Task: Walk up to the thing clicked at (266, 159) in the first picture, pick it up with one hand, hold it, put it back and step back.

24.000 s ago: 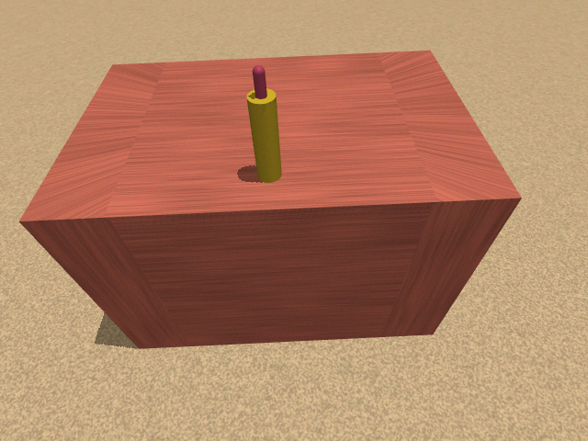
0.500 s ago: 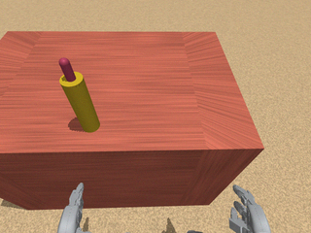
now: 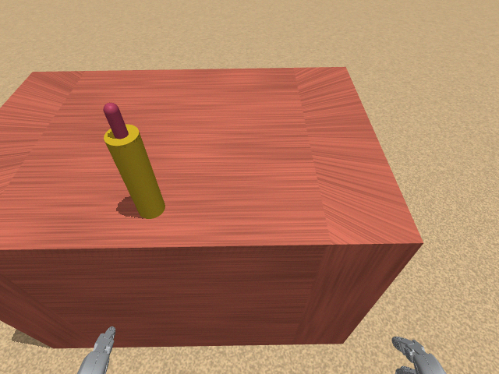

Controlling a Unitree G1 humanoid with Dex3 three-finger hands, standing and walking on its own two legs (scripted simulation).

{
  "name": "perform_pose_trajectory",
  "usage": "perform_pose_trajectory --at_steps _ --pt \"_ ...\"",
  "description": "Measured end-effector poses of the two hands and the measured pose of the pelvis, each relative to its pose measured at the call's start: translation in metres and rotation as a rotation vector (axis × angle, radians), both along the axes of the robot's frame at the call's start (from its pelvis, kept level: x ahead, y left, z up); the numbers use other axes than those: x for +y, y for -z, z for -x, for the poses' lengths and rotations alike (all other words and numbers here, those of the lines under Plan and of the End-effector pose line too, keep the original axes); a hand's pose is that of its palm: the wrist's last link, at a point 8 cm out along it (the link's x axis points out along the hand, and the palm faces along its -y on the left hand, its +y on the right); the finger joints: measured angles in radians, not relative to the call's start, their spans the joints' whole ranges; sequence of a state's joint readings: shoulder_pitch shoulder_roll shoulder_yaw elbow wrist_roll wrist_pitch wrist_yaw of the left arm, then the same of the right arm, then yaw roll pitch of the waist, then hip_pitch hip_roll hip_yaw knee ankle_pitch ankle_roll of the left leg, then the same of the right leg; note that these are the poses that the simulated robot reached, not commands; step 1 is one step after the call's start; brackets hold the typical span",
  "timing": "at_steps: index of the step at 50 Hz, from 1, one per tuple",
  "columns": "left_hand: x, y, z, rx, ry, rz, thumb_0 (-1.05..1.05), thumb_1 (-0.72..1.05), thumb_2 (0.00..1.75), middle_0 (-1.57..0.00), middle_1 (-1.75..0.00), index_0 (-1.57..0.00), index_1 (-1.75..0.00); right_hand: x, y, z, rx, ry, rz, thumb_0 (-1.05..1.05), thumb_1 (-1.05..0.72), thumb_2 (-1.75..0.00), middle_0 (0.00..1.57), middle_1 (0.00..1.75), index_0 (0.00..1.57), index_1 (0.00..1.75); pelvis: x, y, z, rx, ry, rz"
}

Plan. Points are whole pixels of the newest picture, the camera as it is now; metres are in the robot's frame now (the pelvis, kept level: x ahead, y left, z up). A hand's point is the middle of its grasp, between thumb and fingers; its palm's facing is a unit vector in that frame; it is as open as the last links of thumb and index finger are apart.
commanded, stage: home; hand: left
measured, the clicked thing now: (134, 165) +0.45 +0.22 +0.09
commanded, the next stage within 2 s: stand in 1.74 s
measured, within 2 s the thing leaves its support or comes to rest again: neither
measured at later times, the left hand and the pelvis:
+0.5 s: hand out of the picture +0.02 +0.25 -0.12, palm faces -0.05 -0.93 -0.37, open 17.6 cm; pelvis -0.03 -0.01 +0.03, yaw +1 degrees
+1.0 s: hand out of the picture +0.06 +0.24 -0.11, palm faces -0.01 -0.93 -0.37, open 17.6 cm; pelvis +0.00 -0.01 +0.04, yaw +1 degrees
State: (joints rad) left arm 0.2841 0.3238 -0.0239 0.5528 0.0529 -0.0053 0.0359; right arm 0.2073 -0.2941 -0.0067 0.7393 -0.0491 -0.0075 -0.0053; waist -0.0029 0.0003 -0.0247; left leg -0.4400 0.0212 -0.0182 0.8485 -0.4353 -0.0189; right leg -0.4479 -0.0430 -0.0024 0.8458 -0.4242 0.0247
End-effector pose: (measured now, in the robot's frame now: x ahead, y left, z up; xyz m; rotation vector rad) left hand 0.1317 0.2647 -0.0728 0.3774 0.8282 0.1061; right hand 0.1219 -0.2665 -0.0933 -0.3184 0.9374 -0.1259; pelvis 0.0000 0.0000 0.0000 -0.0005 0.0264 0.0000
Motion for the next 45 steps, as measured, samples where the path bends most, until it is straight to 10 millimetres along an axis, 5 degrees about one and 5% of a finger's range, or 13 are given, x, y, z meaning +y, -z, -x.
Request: perform_pose_trajectory --at_steps 9,22,33,45 --pt "0.033 0.006 0.058 0.18 -0.084 -0.06 -0.01 -0.56 0.04 -0.05 -0.05 -0.06 -0.05 -0.037 -0.004 0.039 0.107 0.054 0.046 0.01 -0.9 -0.9 0.2 0.3 0.2 0.3 -0.004 -0.011 0.012 -0.05 -0.009 -0.001" --pt "0.028 0.005 0.11 0.343 -0.137 -0.03 -0.01 -0.57 0.03 -0.05 -0.05 -0.06 -0.04 -0.031 -0.002 0.094 0.277 0.071 -0.001 0.01 -0.9 -0.9 0.2 0.3 0.2 0.3 -0.007 -0.032 0.027 -0.082 -0.015 -0.002" --pt "0.031 0.003 0.118 0.414 -0.175 -0.027 -0.01 -0.57 0.03 -0.05 -0.05 -0.06 -0.04 -0.035 -0.004 0.107 0.351 0.094 0.007 0.01 -0.9 -0.9 0.2 0.3 0.2 0.3 -0.009 -0.039 0.022 -0.071 -0.017 -0.001" --pt "0.025 -0.002 0.091 0.395 -0.189 -0.019 0.0 -0.58 0.03 -0.05 -0.05 -0.06 -0.04 -0.039 -0.008 0.07 0.309 0.074 0.013 0.01 -0.9 -0.9 0.2 0.3 0.2 0.3 -0.012 -0.043 0.008 -0.072 -0.021 -0.003"
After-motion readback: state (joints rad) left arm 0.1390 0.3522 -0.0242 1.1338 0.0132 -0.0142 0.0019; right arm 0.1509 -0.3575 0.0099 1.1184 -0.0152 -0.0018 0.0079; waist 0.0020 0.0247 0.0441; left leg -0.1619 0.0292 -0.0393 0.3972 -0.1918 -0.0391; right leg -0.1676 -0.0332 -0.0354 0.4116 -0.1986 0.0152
